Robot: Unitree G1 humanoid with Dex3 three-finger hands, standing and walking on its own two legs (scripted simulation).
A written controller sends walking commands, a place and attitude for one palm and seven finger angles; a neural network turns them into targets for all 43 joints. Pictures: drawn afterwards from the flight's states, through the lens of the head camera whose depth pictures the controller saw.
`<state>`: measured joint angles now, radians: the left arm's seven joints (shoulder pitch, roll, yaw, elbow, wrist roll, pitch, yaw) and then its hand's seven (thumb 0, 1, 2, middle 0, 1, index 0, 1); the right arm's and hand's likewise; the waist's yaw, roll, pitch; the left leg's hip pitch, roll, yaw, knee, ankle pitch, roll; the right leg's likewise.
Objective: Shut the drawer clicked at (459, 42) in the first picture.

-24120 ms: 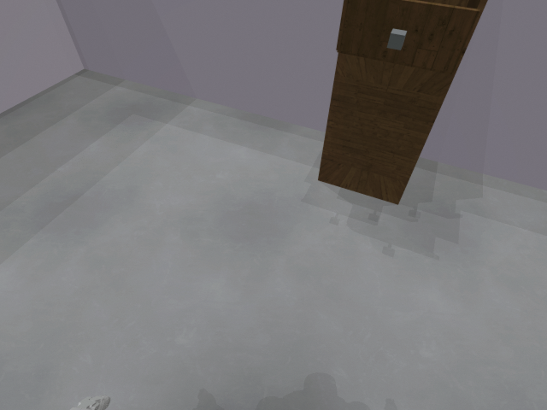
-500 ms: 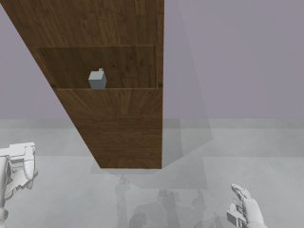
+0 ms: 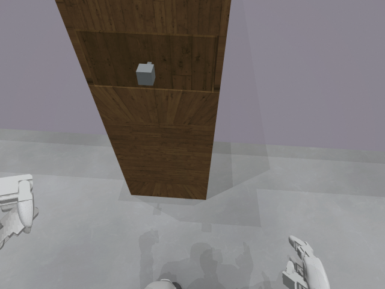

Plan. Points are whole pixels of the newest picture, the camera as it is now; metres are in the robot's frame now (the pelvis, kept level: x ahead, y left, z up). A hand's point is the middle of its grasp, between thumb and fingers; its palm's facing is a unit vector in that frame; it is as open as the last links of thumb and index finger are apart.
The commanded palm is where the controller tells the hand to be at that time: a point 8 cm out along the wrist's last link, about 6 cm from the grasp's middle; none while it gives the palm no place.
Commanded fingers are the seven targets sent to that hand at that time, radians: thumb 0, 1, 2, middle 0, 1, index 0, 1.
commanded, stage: step back with the hand held close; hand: left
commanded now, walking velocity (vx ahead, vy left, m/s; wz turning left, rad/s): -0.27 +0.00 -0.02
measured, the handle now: (147, 70) +0.66 +0.18 +0.09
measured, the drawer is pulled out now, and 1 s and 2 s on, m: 0.00 0.00 0.00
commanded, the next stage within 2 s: stop stepping back and stand still in 0.36 s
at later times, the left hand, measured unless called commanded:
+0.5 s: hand out of the picture +0.06 +0.24 +0.19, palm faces +0.35 -0.83 -0.44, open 3.2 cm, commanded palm +0.02 +0.29 +0.19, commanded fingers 0.00 0.90 0.90 -1.40 -1.60 -1.40 -1.60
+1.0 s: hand out of the picture -0.04 +0.27 +0.18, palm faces +0.34 -0.83 -0.45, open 3.2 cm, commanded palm -0.08 +0.31 +0.19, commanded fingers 0.00 0.90 0.90 -1.40 -1.60 -1.40 -1.60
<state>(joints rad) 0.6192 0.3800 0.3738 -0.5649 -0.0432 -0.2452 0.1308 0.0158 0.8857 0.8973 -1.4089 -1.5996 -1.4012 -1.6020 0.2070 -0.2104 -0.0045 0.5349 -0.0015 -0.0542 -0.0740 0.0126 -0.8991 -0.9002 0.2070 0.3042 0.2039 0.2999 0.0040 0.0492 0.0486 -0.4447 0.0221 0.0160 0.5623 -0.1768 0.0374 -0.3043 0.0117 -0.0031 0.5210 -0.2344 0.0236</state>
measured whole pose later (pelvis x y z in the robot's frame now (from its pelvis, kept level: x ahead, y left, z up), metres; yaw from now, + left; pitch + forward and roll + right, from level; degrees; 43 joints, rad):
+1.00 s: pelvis -0.22 +0.04 +0.01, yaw -3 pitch +0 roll +0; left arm 0.65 0.39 0.36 -0.56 -0.04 -0.21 0.13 0.01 0.88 0.90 -1.41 -1.60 -1.40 -1.60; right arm 0.26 -0.21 -0.01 0.65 -0.01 -0.06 -0.06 0.01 -0.90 -0.90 0.21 0.30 0.20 0.30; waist 0.01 0.00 -0.04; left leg -0.54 -0.01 0.04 0.98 -0.32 0.00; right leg -0.17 0.05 -0.07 0.46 -0.28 -0.07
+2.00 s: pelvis -0.19 +0.07 +0.01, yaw -2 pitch +1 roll +0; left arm 0.52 0.41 0.24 -0.28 0.00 -0.18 0.07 0.01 0.89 0.90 -1.40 -1.59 -1.40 -1.60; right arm 0.15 -0.25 -0.01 0.65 0.01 -0.09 0.00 0.01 -0.90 -0.90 0.21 0.30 0.20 0.30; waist 0.01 0.05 0.00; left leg -0.26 0.00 0.03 0.53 -0.29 0.02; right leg -0.27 0.01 -0.08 0.50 -0.25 -0.04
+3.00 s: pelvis -0.20 +0.08 +0.01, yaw -2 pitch -2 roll +0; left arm 0.27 0.12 0.02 1.16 0.01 0.00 0.03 0.01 0.92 0.90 -0.21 -0.30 -0.20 -0.31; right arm 0.33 -0.11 0.00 1.12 -0.02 0.00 -0.04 0.00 -0.90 -0.90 0.20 0.30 0.20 0.30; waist 0.00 0.01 0.04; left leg -0.16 -0.03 0.04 0.41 -0.22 0.04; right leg -0.20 0.00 -0.07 0.42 -0.20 -0.02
